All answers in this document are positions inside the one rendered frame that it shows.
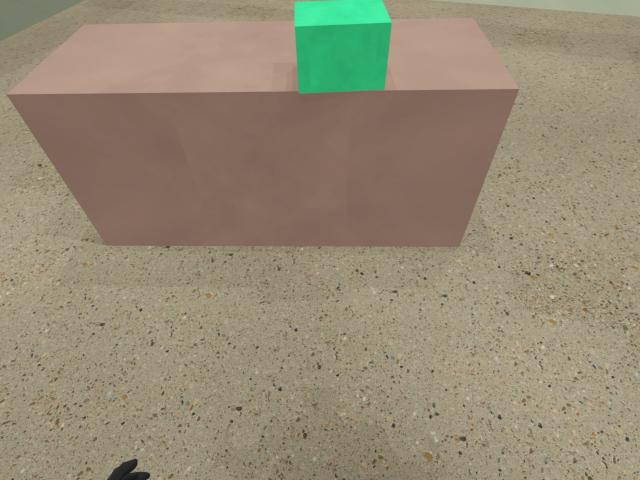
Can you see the pedestal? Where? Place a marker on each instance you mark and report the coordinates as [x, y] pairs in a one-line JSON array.
[[195, 134]]

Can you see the carton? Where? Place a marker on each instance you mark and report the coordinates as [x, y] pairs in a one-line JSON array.
[[342, 45]]

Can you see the robot left hand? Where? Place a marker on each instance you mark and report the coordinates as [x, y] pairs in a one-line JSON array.
[[123, 472]]

